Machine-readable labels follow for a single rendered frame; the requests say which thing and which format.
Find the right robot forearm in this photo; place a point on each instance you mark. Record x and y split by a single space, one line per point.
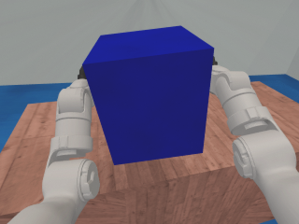
244 111

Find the left robot forearm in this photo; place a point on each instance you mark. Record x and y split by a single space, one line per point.
73 124

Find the right robot hand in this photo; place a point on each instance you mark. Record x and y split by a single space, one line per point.
214 62

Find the pedestal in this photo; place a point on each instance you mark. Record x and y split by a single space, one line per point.
202 188

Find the robot left upper arm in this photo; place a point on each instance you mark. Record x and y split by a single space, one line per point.
67 187

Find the carton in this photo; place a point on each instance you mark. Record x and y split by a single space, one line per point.
151 89

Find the robot right upper arm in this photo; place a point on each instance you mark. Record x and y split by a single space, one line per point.
267 158

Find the left robot hand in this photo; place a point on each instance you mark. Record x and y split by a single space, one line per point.
81 73

